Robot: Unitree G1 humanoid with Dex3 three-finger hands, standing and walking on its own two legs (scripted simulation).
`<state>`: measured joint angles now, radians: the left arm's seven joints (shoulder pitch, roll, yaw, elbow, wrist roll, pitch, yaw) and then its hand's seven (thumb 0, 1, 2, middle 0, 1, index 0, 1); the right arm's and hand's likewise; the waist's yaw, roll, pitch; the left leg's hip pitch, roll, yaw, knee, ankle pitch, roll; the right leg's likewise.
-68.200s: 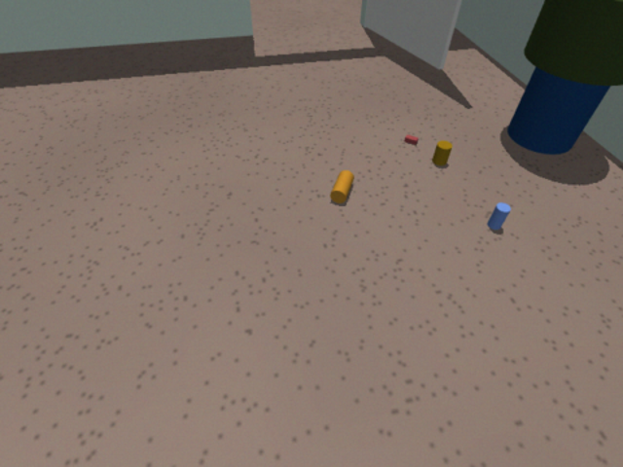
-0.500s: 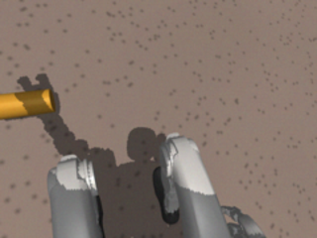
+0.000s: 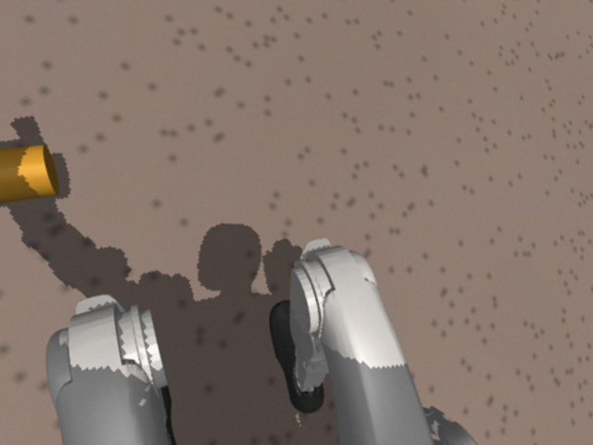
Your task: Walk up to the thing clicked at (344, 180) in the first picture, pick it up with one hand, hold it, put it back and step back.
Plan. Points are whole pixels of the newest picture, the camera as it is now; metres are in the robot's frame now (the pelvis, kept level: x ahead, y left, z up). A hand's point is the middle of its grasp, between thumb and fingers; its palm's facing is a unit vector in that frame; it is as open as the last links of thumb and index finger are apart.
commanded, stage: home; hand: left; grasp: from above
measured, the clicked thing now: out of the picture +0.51 +0.33 -0.29
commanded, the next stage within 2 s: none
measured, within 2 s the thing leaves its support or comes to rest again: neither
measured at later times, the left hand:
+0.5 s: hand out of the picture +0.39 +0.32 +0.02, palm faces -0.29 -0.54 -0.79, open 8.4 cm
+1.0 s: hand out of the picture +0.27 +0.22 +0.22, palm faces +0.12 -0.94 -0.33, open 7.4 cm
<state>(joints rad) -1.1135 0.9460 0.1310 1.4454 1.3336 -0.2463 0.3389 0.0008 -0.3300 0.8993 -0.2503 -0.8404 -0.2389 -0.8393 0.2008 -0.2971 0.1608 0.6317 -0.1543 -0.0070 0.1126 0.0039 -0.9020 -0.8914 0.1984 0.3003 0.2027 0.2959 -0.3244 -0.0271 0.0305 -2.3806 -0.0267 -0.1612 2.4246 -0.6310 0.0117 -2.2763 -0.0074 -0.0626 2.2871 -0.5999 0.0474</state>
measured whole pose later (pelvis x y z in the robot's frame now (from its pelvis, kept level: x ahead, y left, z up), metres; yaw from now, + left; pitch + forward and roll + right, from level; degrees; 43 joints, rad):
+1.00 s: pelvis +0.05 -0.01 +0.31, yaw +8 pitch +21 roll -4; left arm 0.10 0.30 0.05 0.20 0.04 0.35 0.08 0.01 0.89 0.90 -0.21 -0.30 -0.21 -0.31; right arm 0.16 -0.21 0.05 0.56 0.03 -0.11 -0.10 0.01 -0.90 -0.89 0.20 0.30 0.20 0.30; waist -0.07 0.03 -0.18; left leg -1.21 0.03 -0.08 1.41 -0.57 -0.02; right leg -1.17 -0.02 -0.05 1.34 -0.53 0.03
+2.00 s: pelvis +0.09 -0.01 +0.39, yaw +10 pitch +9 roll -2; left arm 0.50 0.22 0.03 -0.12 -0.05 0.46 0.02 0.01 0.90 0.90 -0.20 -0.30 -0.20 -0.30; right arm 0.30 -0.22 0.03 0.56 0.00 -0.25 -0.19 0.02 -0.90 -0.89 0.20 0.30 0.20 0.30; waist -0.04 0.04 -0.16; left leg -0.68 0.03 -0.07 1.00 -0.49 -0.02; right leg -0.64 -0.02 -0.05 0.94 -0.45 0.02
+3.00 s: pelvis +0.10 +0.00 +0.39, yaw +10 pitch +10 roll -3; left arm 0.51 0.23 0.03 -0.14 -0.05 0.46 0.02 0.01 0.90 0.90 -0.20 -0.30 -0.20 -0.30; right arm 0.29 -0.21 0.03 0.56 0.00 -0.25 -0.19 0.02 -0.90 -0.89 0.20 0.30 0.20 0.30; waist -0.03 0.04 -0.16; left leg -0.68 0.03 -0.06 1.02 -0.50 -0.02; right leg -0.65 -0.02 -0.05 0.95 -0.47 0.02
